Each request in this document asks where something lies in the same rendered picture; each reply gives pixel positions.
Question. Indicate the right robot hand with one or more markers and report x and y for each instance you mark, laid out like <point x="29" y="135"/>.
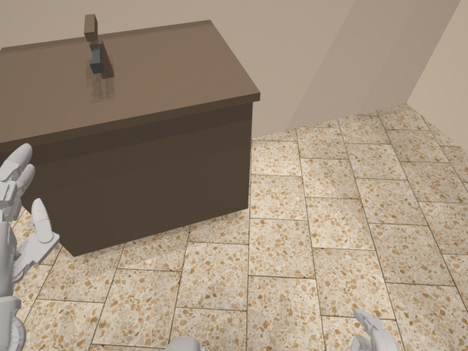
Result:
<point x="381" y="340"/>

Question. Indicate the tap lever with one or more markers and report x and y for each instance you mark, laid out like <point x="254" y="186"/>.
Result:
<point x="96" y="62"/>

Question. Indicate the left robot forearm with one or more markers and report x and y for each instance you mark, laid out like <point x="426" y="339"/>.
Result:
<point x="12" y="329"/>

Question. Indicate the counter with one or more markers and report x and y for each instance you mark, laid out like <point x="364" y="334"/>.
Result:
<point x="160" y="140"/>

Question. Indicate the left robot hand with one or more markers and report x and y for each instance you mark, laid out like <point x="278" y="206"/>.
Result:
<point x="15" y="177"/>

